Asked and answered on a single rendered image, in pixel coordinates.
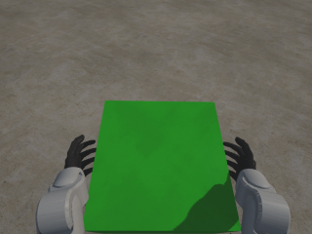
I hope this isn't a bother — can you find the robot left hand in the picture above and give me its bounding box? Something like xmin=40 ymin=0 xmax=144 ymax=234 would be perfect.
xmin=64 ymin=135 xmax=97 ymax=176

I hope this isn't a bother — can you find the robot left forearm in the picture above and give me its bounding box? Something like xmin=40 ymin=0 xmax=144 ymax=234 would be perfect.
xmin=35 ymin=167 xmax=90 ymax=234

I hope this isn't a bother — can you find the carton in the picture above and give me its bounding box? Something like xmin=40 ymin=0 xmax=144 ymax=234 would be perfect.
xmin=83 ymin=100 xmax=241 ymax=234

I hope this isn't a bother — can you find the robot right hand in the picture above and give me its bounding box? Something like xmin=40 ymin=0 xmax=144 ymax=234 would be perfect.
xmin=223 ymin=136 xmax=256 ymax=181

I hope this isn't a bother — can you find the robot right forearm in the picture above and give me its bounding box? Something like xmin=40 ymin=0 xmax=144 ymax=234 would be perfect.
xmin=234 ymin=169 xmax=291 ymax=234

